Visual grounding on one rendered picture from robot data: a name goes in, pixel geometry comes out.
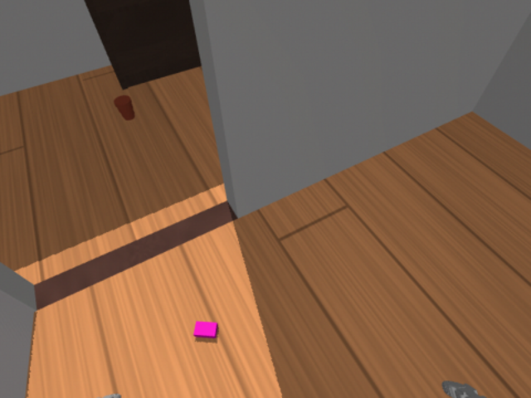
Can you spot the right robot hand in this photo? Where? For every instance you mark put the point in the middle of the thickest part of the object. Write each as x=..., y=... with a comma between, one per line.
x=457, y=390

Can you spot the bookshelf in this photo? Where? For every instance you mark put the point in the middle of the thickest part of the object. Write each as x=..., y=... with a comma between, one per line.
x=146, y=39

